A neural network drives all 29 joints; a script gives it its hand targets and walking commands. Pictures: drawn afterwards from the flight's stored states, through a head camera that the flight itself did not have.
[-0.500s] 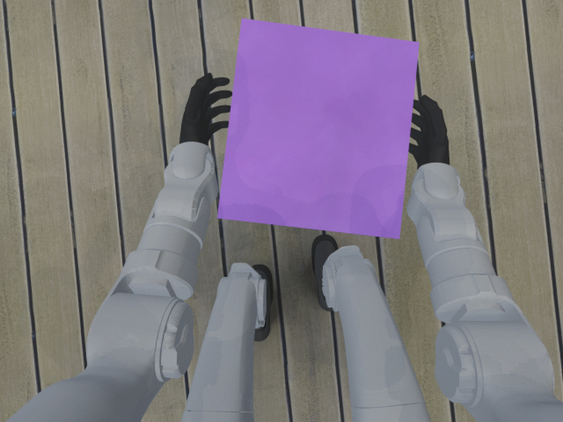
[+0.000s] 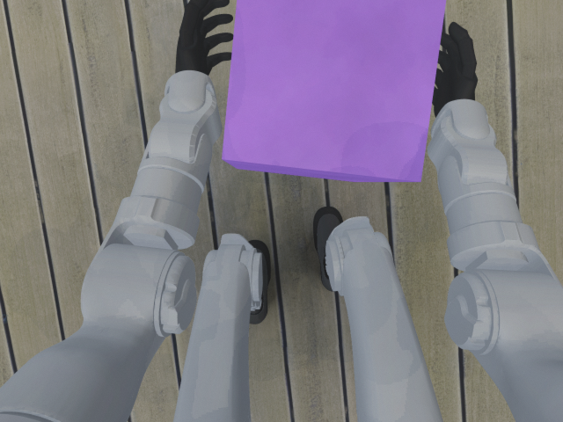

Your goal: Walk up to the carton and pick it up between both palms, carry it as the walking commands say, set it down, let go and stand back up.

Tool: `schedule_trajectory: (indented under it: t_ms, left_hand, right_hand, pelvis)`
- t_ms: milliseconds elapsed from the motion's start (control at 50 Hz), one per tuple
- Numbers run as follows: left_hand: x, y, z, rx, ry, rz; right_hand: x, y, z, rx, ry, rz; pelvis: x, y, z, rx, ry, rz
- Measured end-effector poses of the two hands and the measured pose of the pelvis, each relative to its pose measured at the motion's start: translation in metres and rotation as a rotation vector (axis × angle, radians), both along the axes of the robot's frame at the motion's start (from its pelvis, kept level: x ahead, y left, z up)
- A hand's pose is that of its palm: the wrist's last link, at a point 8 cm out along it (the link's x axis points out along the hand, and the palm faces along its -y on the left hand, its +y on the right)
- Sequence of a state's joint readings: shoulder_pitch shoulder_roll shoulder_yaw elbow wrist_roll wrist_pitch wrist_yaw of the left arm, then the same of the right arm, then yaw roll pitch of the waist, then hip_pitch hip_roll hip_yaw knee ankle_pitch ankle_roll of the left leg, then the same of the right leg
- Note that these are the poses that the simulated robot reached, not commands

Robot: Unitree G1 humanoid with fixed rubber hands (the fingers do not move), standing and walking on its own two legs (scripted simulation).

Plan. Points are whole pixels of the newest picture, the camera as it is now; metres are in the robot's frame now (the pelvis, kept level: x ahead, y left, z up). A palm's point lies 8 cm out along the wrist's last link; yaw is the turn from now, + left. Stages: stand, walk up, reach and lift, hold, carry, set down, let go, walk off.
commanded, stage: set down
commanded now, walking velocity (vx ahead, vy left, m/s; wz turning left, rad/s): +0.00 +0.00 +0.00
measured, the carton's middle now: (316, 89) +0.50 -0.06 -0.23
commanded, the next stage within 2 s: none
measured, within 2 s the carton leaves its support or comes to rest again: neither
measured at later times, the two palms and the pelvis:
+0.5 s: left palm (215, 61) +0.55 +0.07 -0.21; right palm (432, 79) +0.50 -0.23 -0.24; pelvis -0.02 -0.01 -0.08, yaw +1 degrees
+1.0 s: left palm (224, 59) +0.58 +0.07 -0.28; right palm (414, 76) +0.53 -0.23 -0.31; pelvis +0.00 +0.00 -0.14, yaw +2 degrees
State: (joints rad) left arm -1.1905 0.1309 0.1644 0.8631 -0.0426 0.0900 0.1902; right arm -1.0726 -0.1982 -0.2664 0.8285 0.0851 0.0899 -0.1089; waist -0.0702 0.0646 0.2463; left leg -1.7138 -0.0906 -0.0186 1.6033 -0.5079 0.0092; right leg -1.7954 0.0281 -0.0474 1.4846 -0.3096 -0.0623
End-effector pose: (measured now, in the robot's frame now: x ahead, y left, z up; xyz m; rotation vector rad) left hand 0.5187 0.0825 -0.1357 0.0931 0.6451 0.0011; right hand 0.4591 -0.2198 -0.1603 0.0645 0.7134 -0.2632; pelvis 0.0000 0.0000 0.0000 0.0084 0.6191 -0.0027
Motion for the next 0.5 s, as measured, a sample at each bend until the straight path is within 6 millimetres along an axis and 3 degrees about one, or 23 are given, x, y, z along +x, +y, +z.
schedule_trajectory:
  t_ms: [140,340,500]
  left_hand:
    - [0.004,-0.001,-0.032,0.015,0.016,0.005]
    - [0.029,-0.011,-0.066,0.034,-0.037,-0.009]
    - [0.032,-0.008,-0.079,0.017,0.014,0.021]
  right_hand:
    - [0.008,-0.002,-0.032,0.008,0.016,0.009]
    - [0.033,-0.011,-0.071,0.008,-0.034,0.012]
    - [0.042,-0.009,-0.08,0.039,0.011,0.009]
  pelvis:
    - [-0.003,-0.003,-0.026,0.005,-0.038,0.011]
    - [-0.017,-0.006,-0.064,0.012,-0.128,0.014]
    - [-0.016,-0.006,-0.083,0.016,-0.146,0.014]
